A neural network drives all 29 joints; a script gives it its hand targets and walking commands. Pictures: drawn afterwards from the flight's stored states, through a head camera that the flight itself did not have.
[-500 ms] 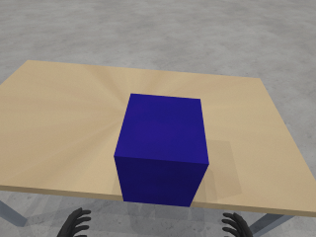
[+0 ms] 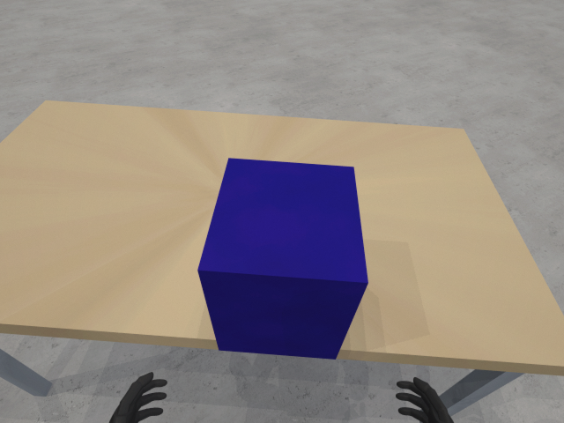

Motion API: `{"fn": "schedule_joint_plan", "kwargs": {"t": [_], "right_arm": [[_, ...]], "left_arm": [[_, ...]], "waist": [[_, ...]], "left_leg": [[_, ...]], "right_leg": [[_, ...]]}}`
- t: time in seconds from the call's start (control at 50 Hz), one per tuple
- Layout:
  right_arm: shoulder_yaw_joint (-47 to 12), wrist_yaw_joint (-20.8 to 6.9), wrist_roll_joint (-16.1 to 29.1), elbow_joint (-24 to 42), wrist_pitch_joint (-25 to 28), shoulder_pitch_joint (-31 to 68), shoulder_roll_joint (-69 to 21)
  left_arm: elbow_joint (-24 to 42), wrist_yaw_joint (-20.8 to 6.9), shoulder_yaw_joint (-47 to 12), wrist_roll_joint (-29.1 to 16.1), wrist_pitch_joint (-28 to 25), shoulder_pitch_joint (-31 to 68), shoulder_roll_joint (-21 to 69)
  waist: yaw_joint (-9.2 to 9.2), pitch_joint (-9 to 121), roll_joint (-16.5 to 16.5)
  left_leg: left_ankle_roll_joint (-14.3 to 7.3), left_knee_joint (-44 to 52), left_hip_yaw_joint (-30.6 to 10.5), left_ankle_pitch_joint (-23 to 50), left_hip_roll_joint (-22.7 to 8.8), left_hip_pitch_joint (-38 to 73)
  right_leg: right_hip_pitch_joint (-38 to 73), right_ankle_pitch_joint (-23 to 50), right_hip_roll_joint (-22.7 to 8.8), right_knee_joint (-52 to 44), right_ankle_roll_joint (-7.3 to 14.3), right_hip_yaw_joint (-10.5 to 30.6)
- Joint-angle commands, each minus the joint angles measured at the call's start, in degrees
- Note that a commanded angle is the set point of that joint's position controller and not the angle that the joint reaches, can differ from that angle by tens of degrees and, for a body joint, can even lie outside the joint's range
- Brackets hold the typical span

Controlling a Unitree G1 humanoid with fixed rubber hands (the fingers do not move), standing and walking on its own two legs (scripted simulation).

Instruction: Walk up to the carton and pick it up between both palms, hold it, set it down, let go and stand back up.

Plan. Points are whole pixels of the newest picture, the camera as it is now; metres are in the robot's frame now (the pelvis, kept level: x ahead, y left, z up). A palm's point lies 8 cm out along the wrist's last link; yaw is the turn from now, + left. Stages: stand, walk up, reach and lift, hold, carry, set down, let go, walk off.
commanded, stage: set down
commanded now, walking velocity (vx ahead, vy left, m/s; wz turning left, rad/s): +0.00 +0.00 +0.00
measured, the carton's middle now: (283, 262) +0.37 +0.01 +0.00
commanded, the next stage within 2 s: let go in 0.04 s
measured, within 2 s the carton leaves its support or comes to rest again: neither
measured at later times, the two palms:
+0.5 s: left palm out of the picture +0.15 +0.21 -0.09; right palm out of the picture +0.15 -0.23 -0.09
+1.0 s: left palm out of the picture +0.06 +0.30 -0.11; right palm out of the picture +0.08 -0.29 -0.12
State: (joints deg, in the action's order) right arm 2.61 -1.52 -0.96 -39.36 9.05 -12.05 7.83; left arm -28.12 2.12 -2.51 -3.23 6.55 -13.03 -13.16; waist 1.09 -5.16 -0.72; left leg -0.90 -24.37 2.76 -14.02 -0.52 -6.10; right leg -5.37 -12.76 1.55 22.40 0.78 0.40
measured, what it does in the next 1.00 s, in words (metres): stands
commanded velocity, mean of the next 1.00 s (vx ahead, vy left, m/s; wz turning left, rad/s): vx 0.00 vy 0.00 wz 0.00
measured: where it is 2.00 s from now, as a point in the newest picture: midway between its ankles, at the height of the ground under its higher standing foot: outside the picture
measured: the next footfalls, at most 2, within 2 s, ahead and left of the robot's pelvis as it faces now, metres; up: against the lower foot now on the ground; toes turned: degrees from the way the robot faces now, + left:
none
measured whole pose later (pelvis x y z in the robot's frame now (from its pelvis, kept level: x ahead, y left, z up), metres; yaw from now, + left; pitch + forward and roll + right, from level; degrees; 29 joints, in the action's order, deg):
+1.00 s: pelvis +0.01 +0.00 +0.00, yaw +2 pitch -3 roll +0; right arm 0.3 0.2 -1.0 -61.2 0.9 -11.0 19.5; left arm -58.3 0.2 0.5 1.0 -1.4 -12.0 -19.2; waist 0.0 -0.4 1.1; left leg -1.1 -22.8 1.2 -13.5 0.8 -6.1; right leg -5.5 -13.9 0.1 22.7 0.6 -1.5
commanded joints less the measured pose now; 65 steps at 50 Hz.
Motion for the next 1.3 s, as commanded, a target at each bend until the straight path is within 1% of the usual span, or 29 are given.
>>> {"fn": "schedule_joint_plan", "kwargs": {"t": [0.0,0.04,0.1,0.18,0.22,0.24,0.26,0.28,0.38,0.42,0.46,0.48,0.5,0.52,0.54,0.6,0.66,0.7,0.76,0.82,0.84,0.9,0.92,1.0,1.06,1.1,1.14,1.16,1.28], "right_arm": [[2.5,0.35,0.4,9.35,3.77,5.05,7.11],[2.6,-0.31,0.22,5.53,3.5,5.95,8.67],[2.45,0.48,0.09,6.17,4.0,5.36,8.43],[1.9,0.09,-0.27,3.04,3.71,6.19,9.28],[2.2,0.26,0.08,4.43,4.13,6.65,8.72],[2.42,-0.22,-0.1,2.62,4.06,6.53,9.34],[2.19,-0.15,0.14,4.23,4.49,6.72,9.1],[2.6,0.1,0.0,4.32,4.59,6.14,9.06],[2.65,-0.13,-0.01,2.23,4.51,6.55,8.88],[2.6,0.07,-0.11,3.05,4.87,6.55,8.78],[3.02,-0.01,-0.3,1.29,5.03,6.49,9.2],[2.81,-0.03,-0.11,1.54,5.24,6.59,9.31],[3.57,1.86,-0.72,-3.42,-0.6,0.97,19.81],[3.87,2.36,-1.06,-4.05,-2.59,2.08,20.35],[3.37,2.62,-0.97,-3.95,-3.42,1.92,18.33],[1.82,2.7,-0.24,-5.66,-4.33,3.35,17.98],[1.37,2.1,-0.28,-7.85,-4.96,4.27,19.0],[1.34,2.15,-0.48,-9.61,-5.3,4.25,19.44],[0.99,2.14,-0.33,-11.99,-5.48,4.05,20.71],[0.66,2.38,-0.14,-13.99,-6.07,4.69,21.81],[0.44,2.4,0.19,-14.74,-6.03,4.03,21.78],[0.16,2.47,0.22,-16.12,-6.3,5.4,22.57],[-0.05,2.29,-0.13,-16.91,-6.38,5.29,22.49],[-0.33,2.22,-0.15,-19.01,-6.68,4.93,23.82],[-0.54,2.17,0.07,-20.27,-6.77,3.98,23.87],[-0.17,2.38,0.02,-20.72,-6.6,5.58,25.16],[-0.76,2.17,0.01,-21.35,-6.59,5.4,23.5],[-0.87,2.2,-0.3,-21.88,-6.82,5.94,23.26],[-0.58,2.14,-0.07,-23.13,-6.55,7.07,22.92]], "left_arm": [[10.46,0.39,3.54,-0.11,-2.48,7.08,-7.52],[8.57,0.63,3.36,1.14,-1.92,6.9,-6.11],[7.9,-0.1,3.79,0.46,-1.64,6.66,-6.74],[5.41,-0.25,3.62,1.64,-0.87,7.02,-5.57],[7.28,-0.03,3.84,1.4,-1.12,7.96,-6.24],[6.61,0.18,3.52,2.26,-1.2,7.78,-5.6],[7.31,0.18,3.81,1.88,-1.5,7.96,-5.72],[7.4,0.04,3.45,1.57,-1.69,7.7,-5.81],[6.73,0.14,3.39,2.43,-1.46,8.68,-5.23],[7.05,0.16,3.53,2.04,-2.07,8.62,-5.66],[6.27,0.14,3.1,2.72,-2.01,7.77,-5.31],[6.35,0.17,3.15,2.62,-2.18,7.61,-5.0],[-2.65,0.3,7.97,5.54,-5.29,1.55,-14.84],[-3.36,-0.12,7.71,5.08,-6.24,2.58,-15.18],[-4.67,-0.27,7.33,4.68,-6.92,1.69,-14.73],[-8.95,-1.24,6.42,4.86,-8.67,3.39,-13.41],[-12.38,-1.62,6.28,5.23,-9.28,5.36,-14.42],[-15.21,-1.8,6.2,4.92,-9.58,4.18,-14.74],[-18.51,-1.86,6.28,4.9,-9.93,5.34,-15.39],[-20.84,-1.74,6.26,4.44,-9.99,5.04,-16.49],[-21.76,-1.43,5.88,4.45,-10.08,5.66,-16.51],[-24.01,-1.54,5.45,4.22,-9.98,5.6,-17.13],[-24.5,-1.29,5.73,4.2,-9.67,5.59,-17.7],[-27.02,-1.18,5.4,4.12,-9.58,5.55,-19.17],[-28.65,-1.4,5.13,4.09,-9.29,4.72,-18.67],[-29.23,-1.22,4.87,3.82,-9.25,4.71,-17.21],[-29.98,-1.1,4.89,3.79,-9.48,4.85,-18.5],[-30.31,-1.16,4.97,3.6,-9.6,4.92,-18.97],[-31.43,-1.13,5.02,4.15,-9.38,5.2,-18.26]], "waist": [[0.24,9.04,1.69],[0.1,8.59,3.2],[-0.06,8.77,0.7],[-0.3,7.75,1.18],[-0.17,8.7,1.15],[-0.17,7.86,2.21],[0.3,8.64,0.8],[-0.25,8.92,0.17],[-0.17,7.89,1.83],[0.17,8.78,-0.19],[-0.39,9.02,0.89],[-0.24,9.54,0.16],[-0.05,14.34,4.97],[-0.84,12.29,4.51],[-0.83,12.17,2.94],[-0.85,10.97,0.35],[-1.52,7.97,1.59],[-1.36,6.35,1.74],[-1.25,8.63,1.21],[-0.8,7.17,-1.28],[-1.27,6.64,0.04],[-1.3,5.26,0.28],[-0.97,4.96,-1.1],[-1.09,3.23,0.33],[-1.3,3.05,-0.34],[-1.3,3.88,1.23],[-1.37,3.03,0.75],[-0.64,3.82,-0.2],[-0.69,3.64,1.07]], "left_leg": [[2.86,4.25,0.88,11.42,-0.21,0.57],[3.33,4.01,0.86,13.3,-0.41,1.68],[2.93,3.56,1.1,13.13,0.07,1.9],[3.08,3.81,1.15,13.09,-0.03,2.97],[3.1,3.5,1.08,13.24,0.13,2.43],[3.23,3.49,0.71,13.85,-0.01,2.84],[3.06,3.2,0.8,15.46,-0.17,2.62],[2.98,2.82,0.81,15.39,0.04,3.07],[3.04,3.17,0.93,13.32,0.41,2.76],[2.81,2.69,1.01,13.99,0.41,3.04],[2.9,2.51,0.28,14.89,0.2,3.05],[2.68,2.33,0.38,15.61,0.23,3.55],[-0.09,0.45,-5.31,18.22,-5.12,-2.9],[-0.16,1.15,-5.01,16.59,-5.53,-2.39],[-0.98,0.53,-5.83,18.19,-6.25,-2.54],[-1.36,1.67,-6.75,14.82,-6.02,-2.41],[-1.49,2.31,-7.01,13.04,-6.05,-3.21],[-1.73,2.52,-7.43,14.95,-6.26,-2.78],[-1.49,3.24,-7.88,16.11,-6.42,-1.08],[-1.77,3.36,-7.75,18.6,-6.5,0.19],[-1.51,4.17,-7.9,17.84,-6.5,-0.32],[-1.68,5.09,-8.27,15.25,-6.44,-0.19],[-1.55,5.72,-8.34,14.65,-6.68,-0.33],[-1.89,7.46,-9.29,12.73,-6.67,-0.41],[-1.82,8.35,-9.4,9.85,-6.99,-0.38],[-1.64,8.89,-9.62,9.49,-6.89,-0.93],[-1.67,9.35,-9.07,9.21,-6.56,-1.4],[-1.88,9.77,-9.64,9.38,-6.86,-0.82],[-1.59,10.62,-9.41,5.03,-6.5,-0.9]], "right_leg": [[-0.1,10.14,-0.72,-4.04,0.25,-1.0],[-1.37,10.26,-0.35,-3.65,0.69,-1.56],[-0.47,11.81,-0.74,-3.93,-0.13,-1.27],[-1.63,11.07,-0.46,-3.95,-0.07,-1.9],[-0.65,12.33,-0.61,-3.63,-0.3,-1.86],[-1.95,12.38,-0.43,-3.62,-0.14,-1.91],[-0.88,13.63,-0.26,-3.27,-0.14,-1.95],[-1.02,14.43,-0.42,-3.33,-0.62,-1.91],[-1.71,12.84,-0.85,-3.68,-0.33,-1.73],[-1.2,15.24,-1.12,-3.22,-0.96,-1.65],[-1.49,16.53,-0.95,-2.87,-1.01,-1.79],[-1.32,16.61,-0.87,-2.8,-0.95,-1.77],[-0.01,16.07,-8.04,1.56,1.85,5.88],[0.5,15.55,-8.48,0.9,2.03,5.5],[1.63,18.06,-8.7,1.5,2.25,5.42],[-1.34,15.56,-8.7,-0.16,1.78,5.46],[-3.11,14.96,-9.04,-1.18,1.84,5.79],[-3.93,16.1,-9.38,-2.45,2.06,5.77],[-2.07,16.61,-9.48,-2.37,2.03,5.48],[-2.09,18.46,-9.34,-3.01,1.96,4.91],[-1.63,18.76,-9.67,-2.94,2.27,5.08],[-2.76,15.74,-9.44,-4.38,2.11,5.28],[-2.57,14.31,-9.19,-4.77,1.87,4.84],[-3.42,10.12,-8.99,-5.41,1.86,5.17],[-3.27,7.1,-8.69,-6.52,1.5,5.31],[-2.39,7.99,-8.73,-6.64,1.28,5.22],[-3.03,7.14,-8.74,-6.87,1.33,5.61],[-2.5,6.06,-8.97,-6.27,1.4,5.16],[-3.82,3.2,-8.44,-8.11,1.12,5.62]]}}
